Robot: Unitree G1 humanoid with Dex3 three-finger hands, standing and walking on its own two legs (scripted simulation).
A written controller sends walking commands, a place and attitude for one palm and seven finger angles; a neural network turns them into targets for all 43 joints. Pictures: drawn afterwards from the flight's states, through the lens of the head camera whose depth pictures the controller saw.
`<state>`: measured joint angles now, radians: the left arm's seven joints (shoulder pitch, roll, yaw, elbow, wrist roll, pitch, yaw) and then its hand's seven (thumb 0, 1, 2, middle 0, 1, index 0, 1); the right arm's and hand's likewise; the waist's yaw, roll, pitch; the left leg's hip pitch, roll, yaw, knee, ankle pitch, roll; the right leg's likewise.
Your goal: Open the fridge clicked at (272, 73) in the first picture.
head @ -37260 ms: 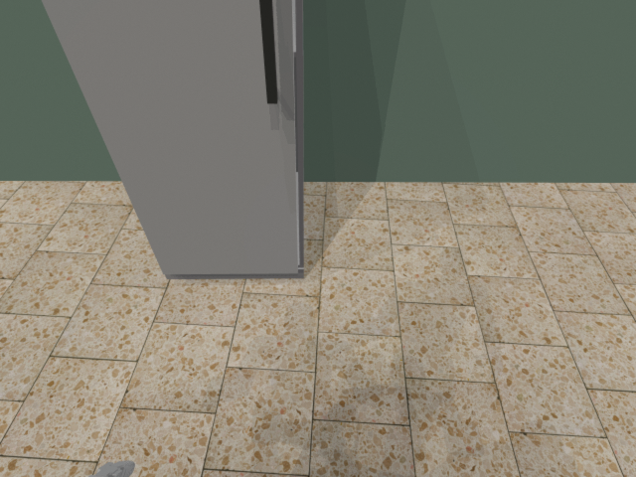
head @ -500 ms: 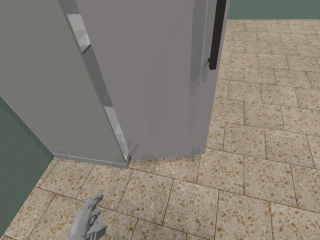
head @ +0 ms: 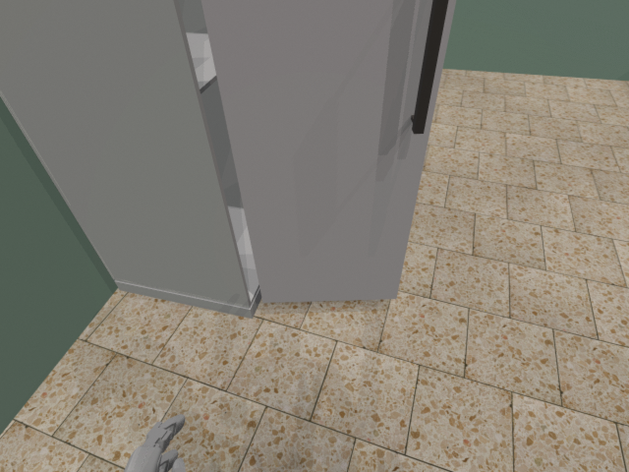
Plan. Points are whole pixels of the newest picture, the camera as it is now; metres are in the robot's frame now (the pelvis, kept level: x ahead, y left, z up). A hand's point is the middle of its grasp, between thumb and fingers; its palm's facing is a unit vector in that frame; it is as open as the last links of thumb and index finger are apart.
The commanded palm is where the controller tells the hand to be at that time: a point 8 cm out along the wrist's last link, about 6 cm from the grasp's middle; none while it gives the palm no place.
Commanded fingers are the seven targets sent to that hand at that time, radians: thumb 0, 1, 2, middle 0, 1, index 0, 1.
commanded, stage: stop stepping back and stand still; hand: right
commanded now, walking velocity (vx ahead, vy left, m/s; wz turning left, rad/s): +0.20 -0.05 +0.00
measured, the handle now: (430, 40) +0.86 -0.18 +0.23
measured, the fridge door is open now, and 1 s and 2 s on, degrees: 74 74 74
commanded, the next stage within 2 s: let the arm hang, fingers relaxed in 0.88 s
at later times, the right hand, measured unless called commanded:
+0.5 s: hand out of the picture +0.22 -0.30 +0.18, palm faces +0.44 +0.75 -0.50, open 7.4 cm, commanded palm +0.16 -0.34 +0.18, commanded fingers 0.00 -0.90 -0.90 0.20 0.30 0.20 0.30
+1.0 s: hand out of the picture +0.25 -0.31 +0.16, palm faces +0.35 +0.78 -0.52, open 7.4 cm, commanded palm none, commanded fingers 0.00 -0.90 -0.90 0.20 0.30 0.20 0.30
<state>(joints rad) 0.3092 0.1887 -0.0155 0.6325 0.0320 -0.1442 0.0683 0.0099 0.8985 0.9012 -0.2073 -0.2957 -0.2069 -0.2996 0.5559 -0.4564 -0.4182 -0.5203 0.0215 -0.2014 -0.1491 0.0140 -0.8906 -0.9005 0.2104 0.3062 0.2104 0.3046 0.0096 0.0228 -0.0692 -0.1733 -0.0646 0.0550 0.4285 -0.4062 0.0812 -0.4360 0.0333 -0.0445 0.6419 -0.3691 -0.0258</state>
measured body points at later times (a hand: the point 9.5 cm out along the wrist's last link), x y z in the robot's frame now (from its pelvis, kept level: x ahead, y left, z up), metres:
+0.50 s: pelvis +0.02 -0.04 -0.01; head +0.03 -0.05 +0.44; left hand +0.17 +0.17 -0.10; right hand +0.19 -0.34 +0.21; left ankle +0.05 +0.06 -0.74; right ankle +0.03 -0.17 -0.74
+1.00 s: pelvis +0.04 -0.05 +0.00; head +0.06 -0.06 +0.45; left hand +0.23 +0.19 -0.07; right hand +0.22 -0.35 +0.18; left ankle +0.05 +0.06 -0.74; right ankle +0.03 -0.16 -0.74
